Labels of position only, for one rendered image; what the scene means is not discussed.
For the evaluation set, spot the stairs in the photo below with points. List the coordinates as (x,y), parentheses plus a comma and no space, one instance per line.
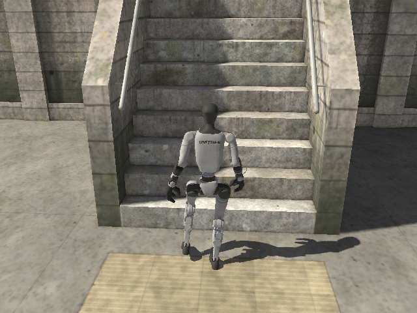
(246,57)

